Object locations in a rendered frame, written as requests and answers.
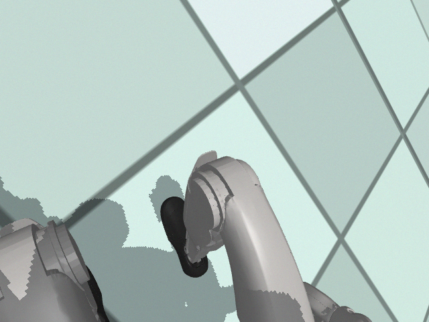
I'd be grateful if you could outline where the right robot hand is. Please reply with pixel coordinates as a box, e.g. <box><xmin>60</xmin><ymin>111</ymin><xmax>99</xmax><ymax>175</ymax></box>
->
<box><xmin>303</xmin><ymin>282</ymin><xmax>340</xmax><ymax>322</ymax></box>

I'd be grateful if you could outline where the left robot foot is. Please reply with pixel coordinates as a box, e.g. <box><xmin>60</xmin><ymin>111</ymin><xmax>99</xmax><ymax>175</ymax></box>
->
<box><xmin>86</xmin><ymin>266</ymin><xmax>110</xmax><ymax>322</ymax></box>

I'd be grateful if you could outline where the right robot arm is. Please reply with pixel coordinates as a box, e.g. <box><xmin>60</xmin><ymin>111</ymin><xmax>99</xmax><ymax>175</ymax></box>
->
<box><xmin>329</xmin><ymin>306</ymin><xmax>372</xmax><ymax>322</ymax></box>

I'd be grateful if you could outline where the right robot foot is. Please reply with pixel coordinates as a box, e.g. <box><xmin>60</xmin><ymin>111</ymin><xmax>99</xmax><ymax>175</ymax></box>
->
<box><xmin>160</xmin><ymin>197</ymin><xmax>208</xmax><ymax>278</ymax></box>

